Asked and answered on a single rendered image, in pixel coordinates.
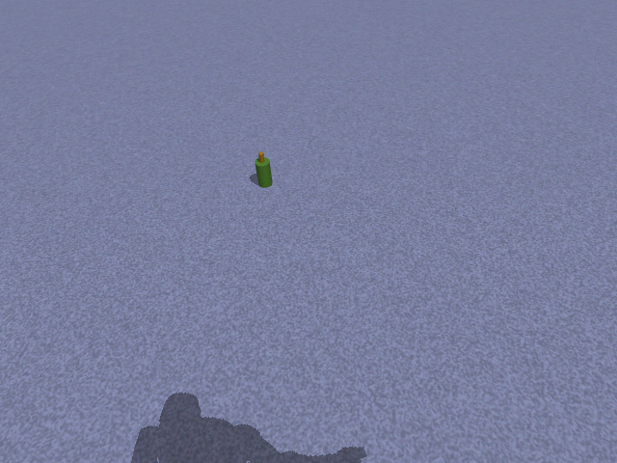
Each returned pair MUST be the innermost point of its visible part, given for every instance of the bottle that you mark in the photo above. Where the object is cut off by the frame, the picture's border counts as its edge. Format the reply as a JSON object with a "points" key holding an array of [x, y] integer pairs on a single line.
{"points": [[263, 171]]}

